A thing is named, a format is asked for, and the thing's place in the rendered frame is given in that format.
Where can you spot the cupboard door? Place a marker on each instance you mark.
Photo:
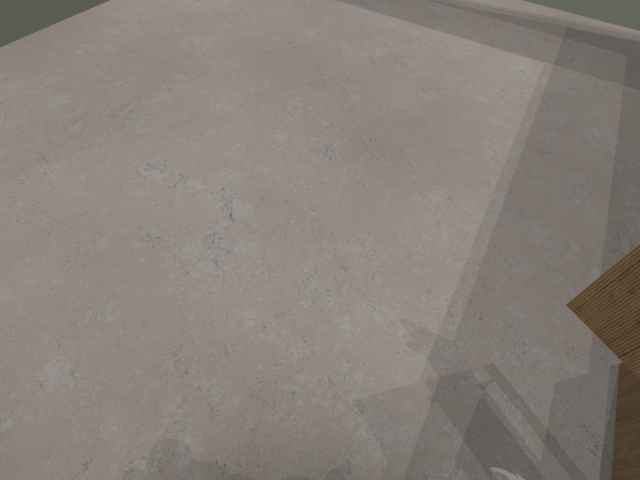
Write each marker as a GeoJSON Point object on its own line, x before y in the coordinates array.
{"type": "Point", "coordinates": [610, 308]}

